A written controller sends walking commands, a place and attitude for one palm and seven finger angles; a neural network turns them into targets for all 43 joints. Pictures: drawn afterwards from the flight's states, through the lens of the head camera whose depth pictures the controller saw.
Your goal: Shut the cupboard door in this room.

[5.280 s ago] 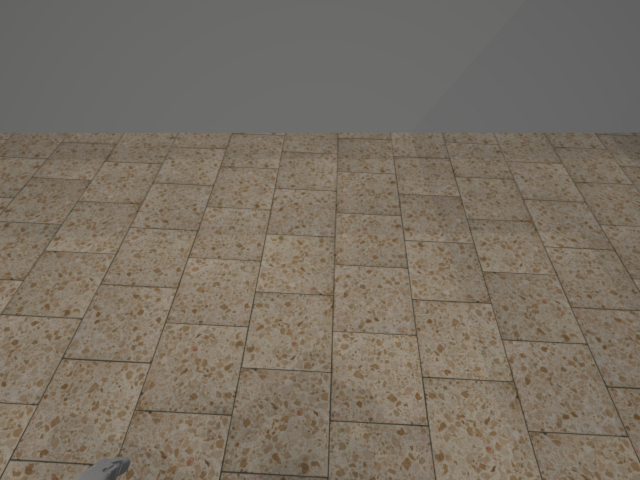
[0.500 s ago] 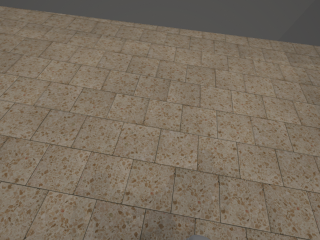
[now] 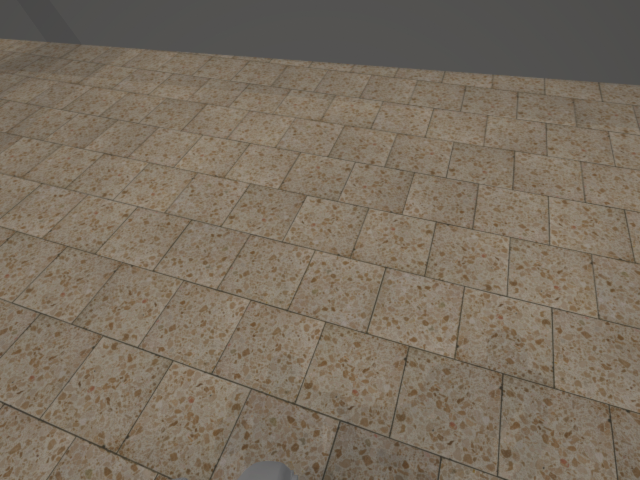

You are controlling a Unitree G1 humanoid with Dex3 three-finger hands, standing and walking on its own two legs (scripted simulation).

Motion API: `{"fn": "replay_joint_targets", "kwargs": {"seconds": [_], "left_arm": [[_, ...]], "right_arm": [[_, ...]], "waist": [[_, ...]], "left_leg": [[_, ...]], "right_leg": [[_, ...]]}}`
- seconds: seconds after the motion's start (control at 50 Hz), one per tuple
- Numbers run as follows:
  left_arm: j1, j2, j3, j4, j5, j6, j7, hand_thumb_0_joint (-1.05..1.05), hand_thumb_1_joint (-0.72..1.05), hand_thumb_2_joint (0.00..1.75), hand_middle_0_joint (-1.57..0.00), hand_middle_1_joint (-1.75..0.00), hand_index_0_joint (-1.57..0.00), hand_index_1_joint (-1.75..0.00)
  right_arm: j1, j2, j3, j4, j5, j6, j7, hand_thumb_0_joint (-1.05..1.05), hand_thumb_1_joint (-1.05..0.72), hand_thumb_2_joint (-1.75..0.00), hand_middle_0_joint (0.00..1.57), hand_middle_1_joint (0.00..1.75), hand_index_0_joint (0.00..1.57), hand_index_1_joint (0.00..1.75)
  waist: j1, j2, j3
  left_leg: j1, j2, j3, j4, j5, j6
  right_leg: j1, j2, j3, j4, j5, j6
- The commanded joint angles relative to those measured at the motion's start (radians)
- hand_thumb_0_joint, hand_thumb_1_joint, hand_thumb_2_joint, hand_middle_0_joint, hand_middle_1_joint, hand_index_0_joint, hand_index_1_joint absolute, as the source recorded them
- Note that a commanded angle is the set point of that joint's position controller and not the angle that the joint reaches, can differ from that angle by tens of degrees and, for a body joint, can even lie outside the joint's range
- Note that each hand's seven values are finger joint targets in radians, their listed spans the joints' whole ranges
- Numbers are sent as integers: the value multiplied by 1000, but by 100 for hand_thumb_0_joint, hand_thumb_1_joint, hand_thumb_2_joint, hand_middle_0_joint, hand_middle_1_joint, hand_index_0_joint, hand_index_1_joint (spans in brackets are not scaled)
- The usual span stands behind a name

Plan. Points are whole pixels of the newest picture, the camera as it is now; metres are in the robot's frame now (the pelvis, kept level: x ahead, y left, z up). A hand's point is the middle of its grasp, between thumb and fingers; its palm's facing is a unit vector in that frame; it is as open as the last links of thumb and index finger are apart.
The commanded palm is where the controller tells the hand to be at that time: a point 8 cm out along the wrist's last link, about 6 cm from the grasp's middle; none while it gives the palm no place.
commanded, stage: turn or walk to find it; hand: left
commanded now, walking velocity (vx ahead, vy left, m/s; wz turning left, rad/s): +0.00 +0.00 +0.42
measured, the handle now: out of the picture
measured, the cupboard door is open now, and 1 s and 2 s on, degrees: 84 84 84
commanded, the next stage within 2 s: none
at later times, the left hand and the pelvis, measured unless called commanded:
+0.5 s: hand out of the picture +0.00 +0.27 -0.17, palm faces +0.25 -0.94 -0.24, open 7.4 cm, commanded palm none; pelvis -0.02 +0.05 +0.00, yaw +12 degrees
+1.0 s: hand out of the picture -0.07 +0.22 -0.16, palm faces +0.45 -0.86 -0.24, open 7.4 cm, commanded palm none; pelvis -0.05 +0.02 +0.00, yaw +26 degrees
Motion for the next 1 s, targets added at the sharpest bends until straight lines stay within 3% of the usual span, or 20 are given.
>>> {"fn": "replay_joint_targets", "kwargs": {"seconds": [0.0,0.1,0.16,0.18,0.2,0.22,0.24,0.3,0.36,0.5,0.6,0.62,0.64,0.66,0.68,0.7,0.72,0.76,0.92,0.98], "left_arm": [[45,210,51,-39,10,-32,18,0,90,90,-20,-30,-20,-30],[97,257,65,-2,16,-26,13,0,90,90,-20,-30,-20,-30],[71,266,70,6,11,-18,13,0,90,90,-20,-30,-20,-30],[62,253,68,3,2,-11,11,0,90,90,-20,-30,-20,-30],[76,211,61,-11,-6,-3,7,0,90,90,-20,-30,-20,-30],[63,145,44,-50,-6,1,1,0,90,90,-20,-30,-20,-30],[-20,159,37,-58,4,14,10,0,90,90,-20,-30,-20,-30],[-24,163,47,-23,-1,12,-3,0,90,90,-20,-30,-20,-30],[5,154,42,-8,-3,10,-7,0,90,90,-20,-30,-20,-30],[-39,141,37,-49,-6,7,-1,0,90,90,-20,-30,-20,-30],[48,151,38,-38,-10,-9,5,0,90,90,-20,-30,-20,-30],[80,163,43,-33,-8,-16,8,0,90,90,-20,-30,-20,-30],[95,219,53,-33,2,-26,14,0,90,90,-20,-30,-20,-30],[103,296,67,-39,15,-30,19,0,90,90,-20,-30,-20,-30],[91,300,71,-55,5,-28,18,0,90,90,-20,-30,-20,-30],[38,274,69,-66,4,-21,23,0,90,90,-20,-30,-20,-30],[-18,244,60,-78,3,-22,21,0,90,90,-20,-30,-20,-30],[-66,204,45,-89,4,-28,16,0,90,90,-20,-30,-20,-30],[67,251,60,-26,16,-24,15,0,90,90,-20,-30,-20,-30],[83,272,68,-6,16,-20,13,0,90,90,-20,-30,-20,-30]], "right_arm": [[-68,-48,-7,-77,7,-21,0,0,-90,-90,20,30,20,30],[-108,-28,13,-86,19,-38,-4,0,-90,-90,20,30,20,30],[-42,-38,16,-68,20,-49,-10,0,-90,-90,20,30,20,30],[-3,-59,11,-60,17,-56,-9,0,-90,-90,20,30,20,30],[16,-130,-3,-60,12,-66,-8,0,-90,-90,20,30,20,30],[50,-218,-23,-65,7,-68,-13,0,-90,-90,20,30,20,30],[90,-219,-24,-41,6,-66,-23,0,-90,-90,20,30,20,30],[-45,-148,0,-69,5,-70,-40,0,-90,-90,20,30,20,30],[-52,-147,1,-76,8,-77,-40,0,-90,-90,20,30,20,30],[-27,-156,-13,-85,3,-65,-34,0,-90,-90,20,30,20,30],[-70,-151,-19,-106,6,-56,-26,0,-90,-90,20,30,20,30],[-77,-138,-18,-111,10,-56,-24,0,-90,-90,20,30,20,30],[-63,-90,-12,-119,18,-57,-18,0,-90,-90,20,30,20,30],[-65,-34,0,-148,19,-57,-13,0,-90,-90,20,30,20,30],[-78,-84,-16,-148,7,-39,-17,0,-90,-90,20,30,20,30],[-88,-94,-22,-139,6,-27,-14,0,-90,-90,20,30,20,30],[-71,-88,-23,-113,5,-23,-7,0,-90,-90,20,30,20,30],[-14,-69,-17,-82,2,-18,2,0,-90,-90,20,30,20,30],[-103,-43,5,-89,12,-26,2,0,-90,-90,20,30,20,30],[-89,-35,14,-87,20,-40,-4,0,-90,-90,20,30,20,30]], "waist": [[55,-203,-3],[83,-263,-68],[43,-259,-104],[18,-198,-121],[7,-2,-145],[-10,258,-123],[-53,218,-123],[9,129,-47],[15,81,-71],[-5,90,-86],[41,89,-103],[59,57,-109],[64,-82,-117],[71,-324,-86],[84,-326,-88],[59,-277,-39],[33,-206,-4],[1,-198,-1],[76,-236,-28],[74,-271,-80]], "left_leg": [[-20,34,33,-95,-55,-23],[68,25,96,-360,-116,-13],[207,17,131,-576,24,-1],[322,28,120,-710,160,12],[466,159,-47,-785,322,59],[521,387,-306,-795,659,182],[427,401,-300,-809,610,233],[353,291,-198,-796,561,214],[393,240,-146,-783,637,204],[395,238,-239,-772,584,225],[273,185,-260,-707,530,183],[209,150,-243,-664,440,147],[70,76,-179,-550,251,92],[-79,-67,-19,-342,-119,27],[-53,-35,-55,-147,-213,28],[-45,-19,-69,-23,-175,32],[-48,1,-58,48,-104,28],[-32,16,-19,83,-13,7],[38,40,72,-242,-105,-15],[114,26,108,-405,-106,-5]], "right_leg": [[51,-266,157,-196,238,-110],[148,-287,125,-97,479,-127],[112,-275,65,-4,482,-73],[39,-250,26,70,399,-24],[-124,-172,-21,228,181,36],[-346,-67,-32,408,-321,97],[-315,-60,65,533,-364,87],[-340,-63,117,613,-193,86],[-307,-39,107,554,-149,99],[-243,0,110,353,-174,98],[-26,35,88,50,-16,82],[69,13,95,-74,70,77],[187,-118,223,-164,80,39],[205,-353,457,-223,154,-70],[68,-420,481,-261,88,-145],[-19,-383,457,-279,1,-151],[-51,-323,366,-268,-20,-131],[-58,-243,206,-233,48,-88],[72,-290,140,-174,236,-120],[110,-300,122,-97,388,-121]]}}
